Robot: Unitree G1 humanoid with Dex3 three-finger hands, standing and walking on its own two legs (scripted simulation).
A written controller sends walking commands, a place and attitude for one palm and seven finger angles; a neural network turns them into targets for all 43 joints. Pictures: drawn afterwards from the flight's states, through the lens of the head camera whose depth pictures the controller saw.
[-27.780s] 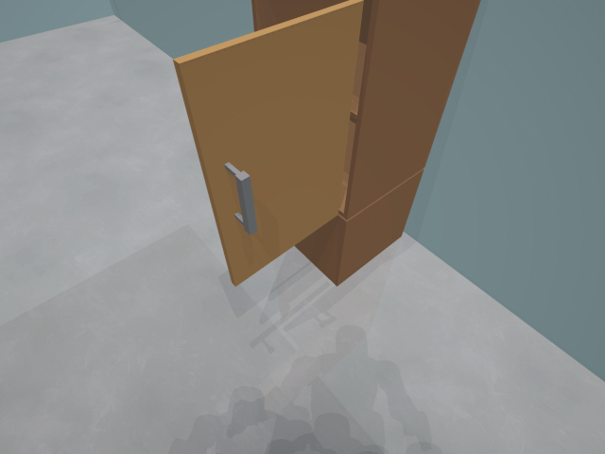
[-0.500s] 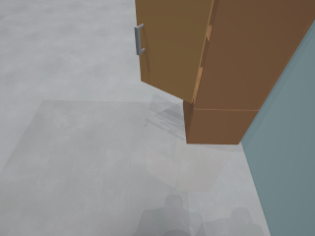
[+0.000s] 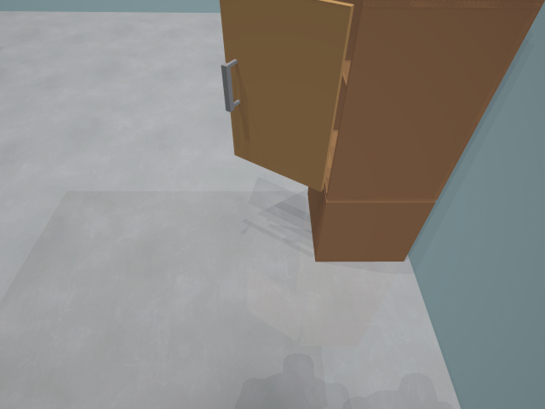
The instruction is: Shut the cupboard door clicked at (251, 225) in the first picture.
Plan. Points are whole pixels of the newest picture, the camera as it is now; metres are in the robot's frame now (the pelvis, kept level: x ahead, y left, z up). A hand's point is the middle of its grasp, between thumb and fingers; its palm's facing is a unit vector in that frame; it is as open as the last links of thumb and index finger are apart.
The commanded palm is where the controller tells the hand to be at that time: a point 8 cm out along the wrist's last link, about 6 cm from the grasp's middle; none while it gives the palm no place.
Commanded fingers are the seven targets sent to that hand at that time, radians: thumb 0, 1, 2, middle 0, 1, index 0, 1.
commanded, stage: look to check the result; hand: left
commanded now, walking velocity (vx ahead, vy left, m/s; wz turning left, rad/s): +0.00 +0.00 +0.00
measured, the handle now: (231, 85) +1.03 +0.18 -0.04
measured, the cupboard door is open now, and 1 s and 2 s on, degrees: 57 57 57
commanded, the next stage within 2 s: walk to a spot facing it in 0.54 s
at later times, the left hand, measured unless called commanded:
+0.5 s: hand out of the picture +0.02 +0.18 -0.17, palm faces +0.01 -0.96 -0.27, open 7.4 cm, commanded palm none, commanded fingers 0.00 0.90 0.90 -0.20 -0.30 -0.20 -0.30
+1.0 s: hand out of the picture +0.02 +0.19 -0.20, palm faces +0.17 -0.96 -0.22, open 7.3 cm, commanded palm none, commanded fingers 0.00 0.90 0.90 -0.20 -0.30 -0.20 -0.30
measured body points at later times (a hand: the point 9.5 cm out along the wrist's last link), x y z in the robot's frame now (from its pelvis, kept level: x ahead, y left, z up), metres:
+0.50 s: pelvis +0.02 -0.02 +0.00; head +0.03 -0.03 +0.45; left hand +0.02 +0.23 -0.15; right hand +0.05 -0.27 -0.16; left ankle +0.05 +0.10 -0.74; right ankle -0.06 -0.11 -0.74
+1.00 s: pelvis +0.03 -0.01 -0.02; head +0.05 +0.01 +0.43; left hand +0.01 +0.24 -0.18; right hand +0.09 -0.25 -0.17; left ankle +0.05 +0.10 -0.74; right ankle -0.05 -0.10 -0.74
